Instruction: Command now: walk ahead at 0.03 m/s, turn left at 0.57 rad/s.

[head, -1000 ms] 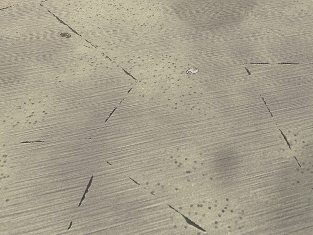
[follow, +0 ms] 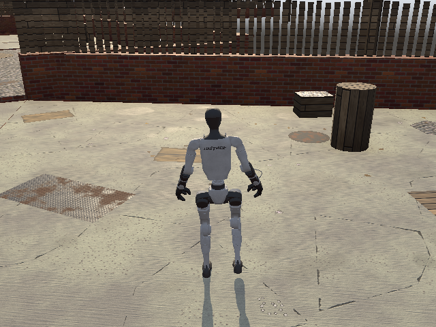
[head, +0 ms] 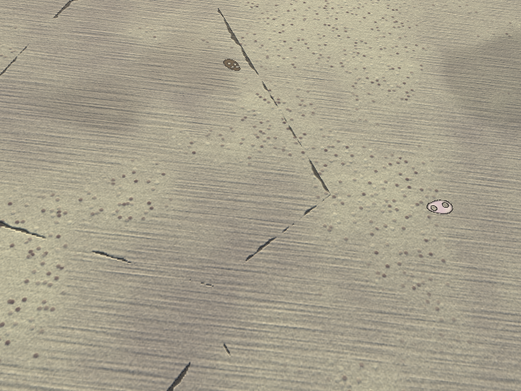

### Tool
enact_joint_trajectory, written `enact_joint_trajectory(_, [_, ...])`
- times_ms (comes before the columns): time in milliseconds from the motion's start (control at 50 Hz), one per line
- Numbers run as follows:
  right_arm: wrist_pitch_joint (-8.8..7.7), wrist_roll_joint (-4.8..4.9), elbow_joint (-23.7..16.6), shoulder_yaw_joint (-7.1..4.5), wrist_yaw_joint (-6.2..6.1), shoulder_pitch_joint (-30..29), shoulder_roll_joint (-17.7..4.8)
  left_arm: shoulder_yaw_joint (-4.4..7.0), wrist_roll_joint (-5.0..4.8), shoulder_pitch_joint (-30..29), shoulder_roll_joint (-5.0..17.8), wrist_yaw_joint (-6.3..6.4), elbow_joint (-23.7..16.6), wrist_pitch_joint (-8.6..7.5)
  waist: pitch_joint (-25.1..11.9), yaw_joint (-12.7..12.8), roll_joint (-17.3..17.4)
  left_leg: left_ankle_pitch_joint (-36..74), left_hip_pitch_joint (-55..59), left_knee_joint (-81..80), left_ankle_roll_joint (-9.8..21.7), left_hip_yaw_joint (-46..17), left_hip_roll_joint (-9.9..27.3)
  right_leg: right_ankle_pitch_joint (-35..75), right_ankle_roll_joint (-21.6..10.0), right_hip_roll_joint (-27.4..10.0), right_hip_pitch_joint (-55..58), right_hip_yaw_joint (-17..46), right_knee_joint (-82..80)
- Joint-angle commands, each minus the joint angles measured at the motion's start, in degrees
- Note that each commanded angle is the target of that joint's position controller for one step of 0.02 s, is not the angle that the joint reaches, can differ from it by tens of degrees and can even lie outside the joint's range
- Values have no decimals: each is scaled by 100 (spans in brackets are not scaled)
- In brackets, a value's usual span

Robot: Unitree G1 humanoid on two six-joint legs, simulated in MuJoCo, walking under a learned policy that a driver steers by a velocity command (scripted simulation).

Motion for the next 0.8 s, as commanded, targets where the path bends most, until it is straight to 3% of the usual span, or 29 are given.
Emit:
enact_joint_trajectory(20, [-70, -2, -477, -231, -117, -189, -912, 145, -10, 57, 499, 46, -327, -68, -1086, 146, 853, 2345, 1255, -950, 1037, -1598, 1313, 490, 28, -3, -426, 400, 40])
enact_joint_trajectory(100, [-21, 44, -509, -286, -181, -91, -1017, 61, -35, -94, 308, 12, -361, -83, -1069, 23, 871, 1781, 1301, -908, 1034, -1768, 1201, 707, 146, 124, -130, 495, -1201])
enact_joint_trajectory(220, [57, -5, -503, -224, -92, -182, -910, 52, -77, 31, 399, -112, -322, -112, -956, -95, 1091, 1315, 926, -774, 1012, -2125, 1169, 646, 71, 137, 744, 384, -2237])
enact_joint_trajectory(280, [94, 57, -463, -134, -83, -327, -764, 27, -37, 359, 316, -200, -238, -192, -882, 154, 997, 1152, 722, -467, 708, -2108, 910, 1661, -176, 144, 1590, 223, -3801])
enact_joint_trajectory(300, [77, 29, -412, -90, -91, -152, -633, 50, 51, 440, 485, -202, -239, -210, -883, 115, 725, 590, 438, -257, 416, -1953, 679, 2213, -349, -242, 2050, 546, -4115])
enact_joint_trajectory(320, [39, -90, -404, -12, -82, 110, -380, 104, 151, 478, 880, -172, -308, -201, -974, -120, -380, -660, -28, 693, 40, -1284, 28, 3120, -741, -1272, 2448, 1563, -4333])
enact_joint_trajectory(340, [-3, -52, -536, -56, -83, 26, -478, 71, 219, 255, 874, -165, -235, -191, -664, -267, -1302, -1860, -358, 986, -231, -649, -372, 3237, -1623, -1926, 1833, 2396, -4497])
enact_joint_trajectory(360, [-18, -80, -448, -144, -113, -145, -831, -3, 216, 23, 589, -154, -385, -236, -564, -42, -997, -2136, -264, 1762, -427, -711, -156, 3005, -1859, -1933, 1637, 2428, -4638])
enact_joint_trajectory(380, [-7, -14, -411, -224, -123, -243, -951, -5, 167, 7, 587, -128, -361, -258, -511, 9, -867, -2083, -444, 2266, -510, -690, -193, 3011, -1785, -1754, 1773, 2239, -4586])
enact_joint_trajectory(420, [75, -16, -268, -218, -159, -127, -759, -10, 15, -41, 624, -96, -309, -288, -474, -9, -653, -1865, -638, 2620, -696, -801, -75, 3268, -1604, -1533, 2048, 1852, -4406])
enact_joint_trajectory(480, [72, 11, -150, -25, -112, -108, -217, -59, -21, -50, 464, -97, -181, -185, -577, 3, -724, -1603, -71, 1491, -814, -313, 76, 3849, -1370, -1032, 2166, 1116, -4143])
enact_joint_trajectory(520, [47, 64, -85, -4, -98, -193, -180, -61, -18, 157, 490, -102, -85, -106, -704, 143, -849, -1111, 369, 519, -812, -71, 54, 4156, -1371, -979, 2323, 1060, -3976])
enact_joint_trajectory(560, [51, 59, 89, -29, -86, 14, -266, -91, -88, 268, 470, -118, 2, -82, -707, 37, -760, 196, 1070, -942, -654, 48, 5, 3845, -1170, -868, 2237, 1010, -3874])
enact_joint_trajectory(580, [58, 3, 66, -52, -102, -30, -462, -121, -70, 436, 415, -136, 54, -132, -756, 110, -543, 801, 1522, -1054, -512, -265, 220, 3343, -904, -817, 1990, 1034, -3909])
enact_joint_trajectory(600, [77, -46, 16, -108, -148, -11, -814, -158, 56, 525, 356, -188, 50, -214, -889, 269, 87, 2101, 1934, -688, -310, -690, 701, 2784, -627, -578, 1659, 772, -3704])
enact_joint_trajectory(620, [81, -64, 146, -116, -109, -94, -807, -186, 57, 666, 202, -207, 127, -259, -936, 443, 811, 1378, 1494, -454, -38, -648, 677, 1904, -353, -208, 1879, 358, -3898])
enact_joint_trajectory(640, [50, -79, 87, -67, -41, -167, -526, -174, 72, 319, 384, -200, 165, -254, -734, 183, 565, 742, 1177, -568, -2, -642, 546, 1742, -180, -141, 2017, 259, -3759])
enact_joint_trajectory(660, [13, -127, 165, -20, -22, -131, -402, -164, 52, 159, 379, -189, 172, -234, -619, 150, 470, 459, 1014, -662, -52, -648, 524, 1756, -152, -132, 2026, 229, -3715])
enact_joint_trajectory(700, [-75, -114, 247, -13, -19, -127, -452, -176, 31, 165, 328, -128, 244, -144, -363, 164, 531, 430, 812, -710, -139, -614, 459, 1894, -184, -142, 1976, 247, -3682])
enact_joint_trajectory(800, [-169, -90, 462, 50, -68, 14, -368, -168, 19, 265, 296, -54, 523, -85, -207, 177, 482, 237, 680, -744, -182, -592, 406, 1863, -153, -146, 1998, 257, -3729])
